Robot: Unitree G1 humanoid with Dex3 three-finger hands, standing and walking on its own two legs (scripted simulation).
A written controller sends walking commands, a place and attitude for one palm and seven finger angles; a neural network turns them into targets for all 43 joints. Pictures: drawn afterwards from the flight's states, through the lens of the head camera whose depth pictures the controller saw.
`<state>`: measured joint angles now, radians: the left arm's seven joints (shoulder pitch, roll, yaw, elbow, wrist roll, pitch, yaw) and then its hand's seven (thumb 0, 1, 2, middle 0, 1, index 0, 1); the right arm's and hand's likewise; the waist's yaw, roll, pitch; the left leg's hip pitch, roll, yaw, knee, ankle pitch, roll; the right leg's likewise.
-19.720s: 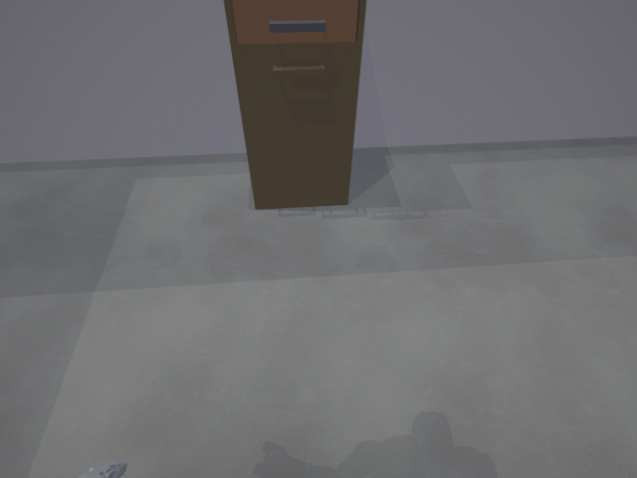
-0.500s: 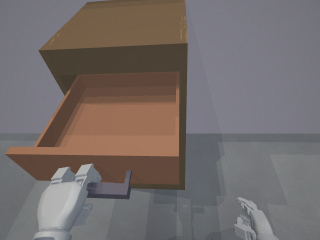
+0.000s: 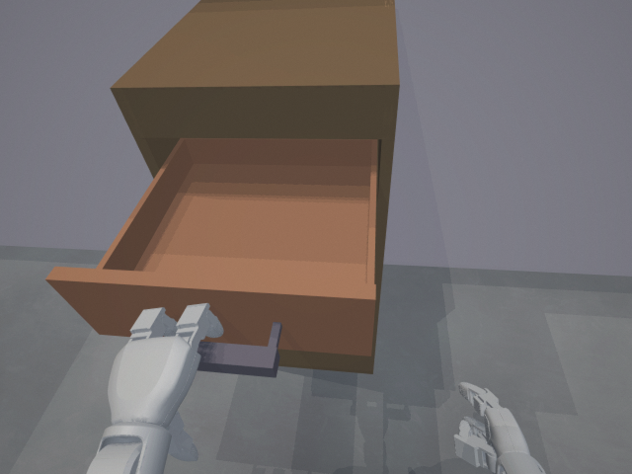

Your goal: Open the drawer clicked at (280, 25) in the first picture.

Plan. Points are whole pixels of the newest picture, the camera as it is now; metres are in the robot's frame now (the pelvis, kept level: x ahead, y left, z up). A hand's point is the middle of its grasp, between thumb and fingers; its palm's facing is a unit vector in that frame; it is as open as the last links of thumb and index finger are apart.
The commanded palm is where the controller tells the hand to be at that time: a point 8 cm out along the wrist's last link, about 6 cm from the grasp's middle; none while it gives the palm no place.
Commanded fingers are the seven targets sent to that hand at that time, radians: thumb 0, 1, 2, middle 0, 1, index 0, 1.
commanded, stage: lift the hand off the handle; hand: left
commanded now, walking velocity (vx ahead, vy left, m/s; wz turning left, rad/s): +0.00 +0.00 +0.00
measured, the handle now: (209, 340) +0.25 +0.17 +0.07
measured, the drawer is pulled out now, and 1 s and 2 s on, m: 0.30 0.28 0.28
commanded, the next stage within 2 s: draw the hand back to the body in 1.38 s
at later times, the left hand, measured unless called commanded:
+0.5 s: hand (186, 356) +0.21 +0.18 +0.09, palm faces +0.10 -0.18 -0.98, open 13.6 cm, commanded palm +0.18 +0.18 +0.16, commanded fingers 0.00 -0.50 0.30 -0.30 -1.20 -0.30 -1.20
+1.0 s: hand (168, 309) +0.23 +0.18 +0.17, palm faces +0.16 -0.16 -0.97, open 13.8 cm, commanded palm +0.18 +0.18 +0.23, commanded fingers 0.00 -0.50 0.30 -0.30 -1.20 -0.30 -1.20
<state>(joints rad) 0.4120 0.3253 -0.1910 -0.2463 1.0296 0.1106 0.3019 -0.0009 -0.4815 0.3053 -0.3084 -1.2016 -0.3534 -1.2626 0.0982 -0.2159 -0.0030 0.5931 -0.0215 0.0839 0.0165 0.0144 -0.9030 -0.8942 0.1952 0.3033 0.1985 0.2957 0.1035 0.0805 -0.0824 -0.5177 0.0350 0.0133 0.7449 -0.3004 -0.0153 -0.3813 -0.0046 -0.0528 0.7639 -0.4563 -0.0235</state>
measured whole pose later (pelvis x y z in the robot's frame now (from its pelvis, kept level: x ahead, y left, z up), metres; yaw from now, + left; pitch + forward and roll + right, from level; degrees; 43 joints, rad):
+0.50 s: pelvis +0.00 +0.00 +0.01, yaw -1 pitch +1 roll +0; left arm 0.37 0.37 -0.22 -0.36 0.97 0.17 0.19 0.00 -0.49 0.30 -0.34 -1.21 -0.36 -1.22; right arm 0.08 -0.22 0.01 0.61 0.00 0.09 0.02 0.02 -0.90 -0.89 0.19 0.30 0.20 0.30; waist 0.10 0.11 -0.06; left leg -0.39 0.04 0.03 0.63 -0.25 -0.01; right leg -0.26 0.00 -0.04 0.65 -0.40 -0.02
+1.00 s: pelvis +0.01 -0.01 +0.03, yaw +0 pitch -2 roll +1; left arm 0.29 0.45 -0.14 -0.52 0.89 0.22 0.01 0.00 -0.49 0.30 -0.33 -1.20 -0.33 -1.21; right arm 0.02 -0.25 0.04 0.62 0.03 0.11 0.03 0.02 -0.90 -0.89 0.19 0.30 0.20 0.30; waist 0.11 0.14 -0.03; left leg -0.25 0.03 0.02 0.49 -0.20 -0.02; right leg -0.12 0.00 -0.05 0.51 -0.35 -0.03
